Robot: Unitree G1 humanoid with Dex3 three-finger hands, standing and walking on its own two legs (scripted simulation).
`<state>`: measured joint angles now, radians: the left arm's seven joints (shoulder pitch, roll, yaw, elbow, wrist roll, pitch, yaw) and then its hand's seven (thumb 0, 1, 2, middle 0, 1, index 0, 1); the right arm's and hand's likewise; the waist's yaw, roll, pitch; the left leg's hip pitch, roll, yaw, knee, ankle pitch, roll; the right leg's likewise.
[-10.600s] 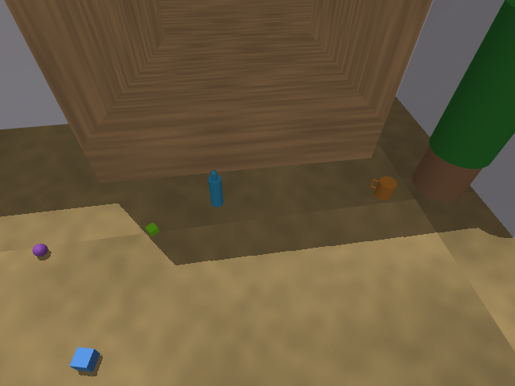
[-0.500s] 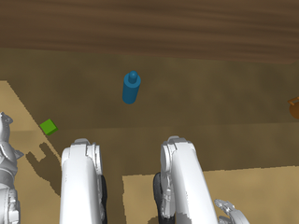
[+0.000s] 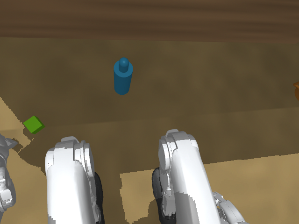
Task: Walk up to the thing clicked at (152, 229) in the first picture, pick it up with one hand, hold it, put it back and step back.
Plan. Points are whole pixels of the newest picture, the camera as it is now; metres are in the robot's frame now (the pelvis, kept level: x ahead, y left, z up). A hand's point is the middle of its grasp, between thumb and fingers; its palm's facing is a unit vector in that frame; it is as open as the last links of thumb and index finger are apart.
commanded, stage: rise first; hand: left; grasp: from above
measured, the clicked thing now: (34, 124) +0.40 +0.35 -0.32
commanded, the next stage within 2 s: none
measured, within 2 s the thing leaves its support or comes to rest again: neither
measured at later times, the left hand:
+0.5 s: hand out of the picture +0.36 +0.38 -0.18, palm faces -0.25 -0.33 -0.91, open 13.2 cm
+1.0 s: hand out of the picture +0.37 +0.39 -0.18, palm faces -0.23 -0.32 -0.92, open 13.6 cm
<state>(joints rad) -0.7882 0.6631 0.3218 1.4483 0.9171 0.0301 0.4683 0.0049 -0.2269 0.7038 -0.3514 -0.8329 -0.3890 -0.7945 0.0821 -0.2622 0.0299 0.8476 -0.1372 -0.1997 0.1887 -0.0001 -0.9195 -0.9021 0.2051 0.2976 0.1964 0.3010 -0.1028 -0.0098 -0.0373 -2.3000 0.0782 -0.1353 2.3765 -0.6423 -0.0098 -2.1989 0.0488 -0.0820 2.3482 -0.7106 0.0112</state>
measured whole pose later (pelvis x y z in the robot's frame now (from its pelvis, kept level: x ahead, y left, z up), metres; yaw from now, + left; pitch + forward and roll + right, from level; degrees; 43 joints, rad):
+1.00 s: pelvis +0.00 +0.00 -0.02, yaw -2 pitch +30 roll -7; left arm -0.81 0.73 0.35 1.46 0.89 0.07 0.51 0.00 -0.45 0.89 -0.20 -0.94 -0.20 -0.93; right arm 0.10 -0.30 0.07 0.84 -0.16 -0.25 0.26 0.00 -0.92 -0.90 0.20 0.30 0.19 0.30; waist -0.14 -0.03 0.00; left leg -2.34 0.08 -0.17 2.45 -0.65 -0.01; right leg -2.22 0.06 -0.10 2.40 -0.71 0.02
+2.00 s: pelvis +0.00 +0.00 -0.02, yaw -2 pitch +28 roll -7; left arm -0.84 0.76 0.37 1.56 0.91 0.04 0.51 0.00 -0.57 0.99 -0.11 -1.03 -0.11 -1.03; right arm 0.12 -0.32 0.07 0.86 -0.17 -0.30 0.30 0.00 -0.92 -0.90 0.20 0.30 0.19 0.30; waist -0.16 -0.03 0.02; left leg -2.34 0.08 -0.18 2.47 -0.64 -0.01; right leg -2.23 0.07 -0.12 2.41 -0.69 0.02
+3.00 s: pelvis +0.00 +0.00 -0.03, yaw -3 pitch +27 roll -8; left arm -0.90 0.79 0.39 1.65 0.90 0.08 0.56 0.00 -0.55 0.96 -0.08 -1.05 -0.11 -1.03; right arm 0.13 -0.32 0.10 0.89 -0.20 -0.36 0.34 0.00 -0.91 -0.89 0.20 0.30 0.19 0.30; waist -0.20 -0.04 0.06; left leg -2.35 0.08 -0.19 2.49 -0.63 -0.01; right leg -2.24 0.07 -0.12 2.42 -0.68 0.02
